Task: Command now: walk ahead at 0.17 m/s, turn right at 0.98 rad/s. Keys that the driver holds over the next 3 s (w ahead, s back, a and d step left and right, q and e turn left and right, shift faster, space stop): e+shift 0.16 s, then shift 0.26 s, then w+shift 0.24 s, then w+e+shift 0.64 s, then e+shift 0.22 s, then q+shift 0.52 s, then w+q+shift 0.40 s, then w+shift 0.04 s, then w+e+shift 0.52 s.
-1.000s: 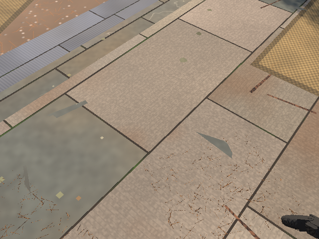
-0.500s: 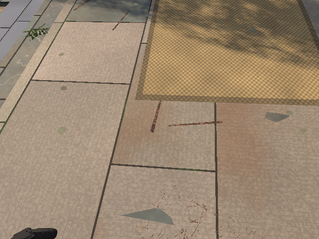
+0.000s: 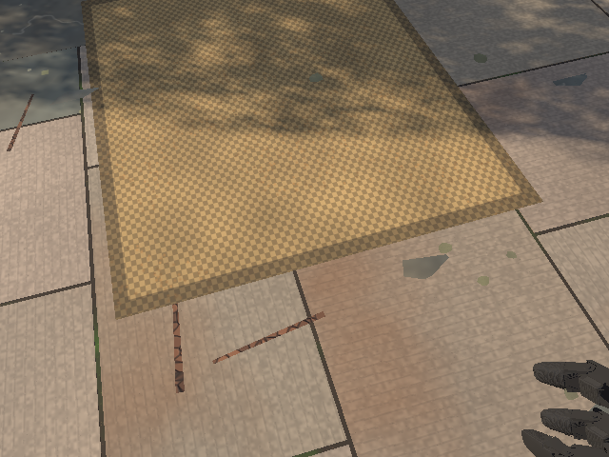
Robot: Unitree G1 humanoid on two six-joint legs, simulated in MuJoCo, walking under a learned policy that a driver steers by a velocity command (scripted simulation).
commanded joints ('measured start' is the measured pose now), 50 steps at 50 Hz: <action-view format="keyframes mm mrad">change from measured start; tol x64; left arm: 1 -57 26 3 -89 7 -8 -1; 50 8 56 -25 -57 -43 -126 -37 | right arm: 1 161 -126 -55 -9 -14 -20 -10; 50 413 -141 -69 106 8 -34 21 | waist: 1 -102 -89 -247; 50 -210 161 -156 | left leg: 1 448 131 -38 -112 188 66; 27 -410 126 107 495 -348 97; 50 794 463 -382 -212 -721 204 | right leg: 1 -61 -105 96 235 147 37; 22 76 -189 -336 -118 97 46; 25 189 -602 382 -466 -607 -229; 39 25 -424 -35 -501 -19 -112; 50 -767 -297 -169 807 -6 19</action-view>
